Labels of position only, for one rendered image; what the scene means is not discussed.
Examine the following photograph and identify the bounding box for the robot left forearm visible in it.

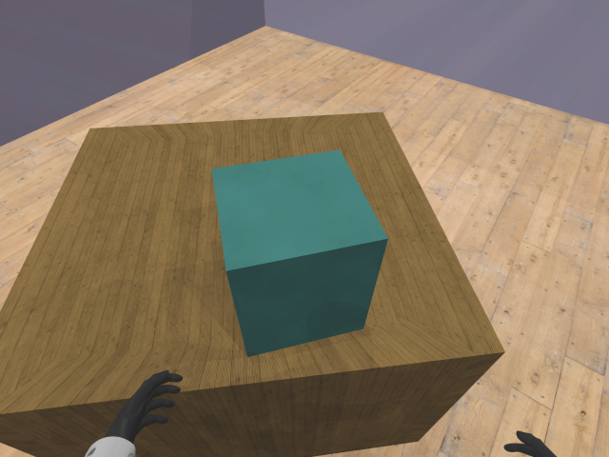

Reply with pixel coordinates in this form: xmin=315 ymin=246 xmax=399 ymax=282
xmin=85 ymin=436 xmax=136 ymax=457

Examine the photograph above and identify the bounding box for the robot right hand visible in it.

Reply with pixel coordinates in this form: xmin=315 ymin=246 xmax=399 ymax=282
xmin=504 ymin=431 xmax=557 ymax=457

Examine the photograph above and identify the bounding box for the robot left hand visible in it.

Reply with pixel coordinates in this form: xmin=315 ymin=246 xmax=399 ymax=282
xmin=105 ymin=370 xmax=183 ymax=443

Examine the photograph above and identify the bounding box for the pedestal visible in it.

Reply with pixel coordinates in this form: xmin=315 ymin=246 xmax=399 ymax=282
xmin=0 ymin=112 xmax=505 ymax=457

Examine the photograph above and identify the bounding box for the carton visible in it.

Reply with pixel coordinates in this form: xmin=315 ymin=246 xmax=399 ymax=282
xmin=212 ymin=149 xmax=388 ymax=357

